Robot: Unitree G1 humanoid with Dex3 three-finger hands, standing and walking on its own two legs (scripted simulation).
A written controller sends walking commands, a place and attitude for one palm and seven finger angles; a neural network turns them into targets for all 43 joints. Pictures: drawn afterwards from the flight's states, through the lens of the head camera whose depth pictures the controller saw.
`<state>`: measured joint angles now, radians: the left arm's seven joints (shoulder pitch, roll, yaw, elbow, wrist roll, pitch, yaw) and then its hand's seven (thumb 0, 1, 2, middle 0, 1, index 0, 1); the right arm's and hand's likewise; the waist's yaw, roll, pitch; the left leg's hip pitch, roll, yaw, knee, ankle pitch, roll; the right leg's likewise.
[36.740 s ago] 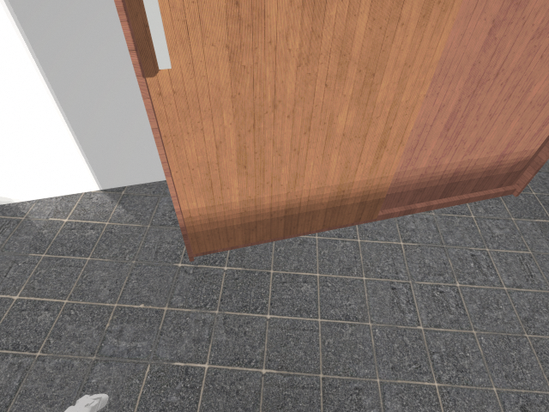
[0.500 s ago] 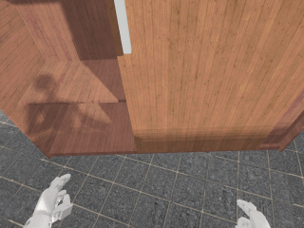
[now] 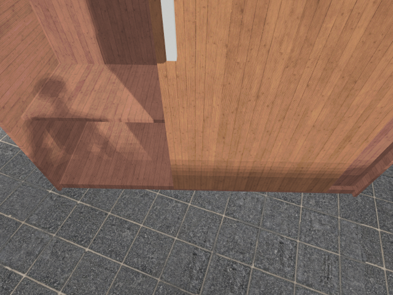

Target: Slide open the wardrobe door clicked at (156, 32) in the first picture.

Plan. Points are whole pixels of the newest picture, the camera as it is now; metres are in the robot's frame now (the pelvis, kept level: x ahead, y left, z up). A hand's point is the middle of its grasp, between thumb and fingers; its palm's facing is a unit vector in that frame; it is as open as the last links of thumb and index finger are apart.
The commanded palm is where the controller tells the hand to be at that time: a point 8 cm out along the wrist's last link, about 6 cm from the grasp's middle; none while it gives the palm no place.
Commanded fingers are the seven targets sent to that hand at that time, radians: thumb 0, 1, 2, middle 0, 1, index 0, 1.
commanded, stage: let the arm hang, fingers relaxed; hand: left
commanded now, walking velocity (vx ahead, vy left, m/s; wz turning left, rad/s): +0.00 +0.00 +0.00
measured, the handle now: (169, 13) +0.71 +0.12 +0.22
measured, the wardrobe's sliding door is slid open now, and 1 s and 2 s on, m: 0.66 0.66 0.66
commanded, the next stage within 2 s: look to check the result in 0.44 s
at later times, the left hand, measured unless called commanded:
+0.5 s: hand out of the picture +0.10 +0.22 -0.16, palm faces -0.04 -0.96 -0.27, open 7.4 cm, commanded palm none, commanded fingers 0.00 0.90 0.90 -0.20 -0.30 -0.20 -0.30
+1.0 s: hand out of the picture +0.11 +0.23 -0.15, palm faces -0.04 -0.95 -0.32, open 7.4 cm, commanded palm none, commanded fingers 0.00 0.90 0.90 -0.20 -0.30 -0.20 -0.30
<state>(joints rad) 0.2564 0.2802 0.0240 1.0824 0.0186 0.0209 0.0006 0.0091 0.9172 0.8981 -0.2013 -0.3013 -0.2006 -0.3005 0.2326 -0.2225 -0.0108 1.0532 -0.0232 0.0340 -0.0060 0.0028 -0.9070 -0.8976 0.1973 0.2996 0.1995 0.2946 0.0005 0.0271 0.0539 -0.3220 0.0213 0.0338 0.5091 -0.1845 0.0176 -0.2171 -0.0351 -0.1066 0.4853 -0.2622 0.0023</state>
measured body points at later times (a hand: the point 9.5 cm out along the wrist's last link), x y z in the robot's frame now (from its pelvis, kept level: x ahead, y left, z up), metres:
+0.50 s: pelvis +0.02 +0.00 +0.01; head +0.04 +0.00 +0.46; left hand +0.10 +0.27 -0.14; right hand +0.09 -0.28 -0.13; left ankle +0.05 +0.11 -0.74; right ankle +0.00 -0.12 -0.74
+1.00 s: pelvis +0.04 -0.01 +0.01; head +0.06 -0.01 +0.46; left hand +0.11 +0.28 -0.13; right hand +0.12 -0.30 -0.13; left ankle +0.05 +0.11 -0.74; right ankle +0.00 -0.12 -0.74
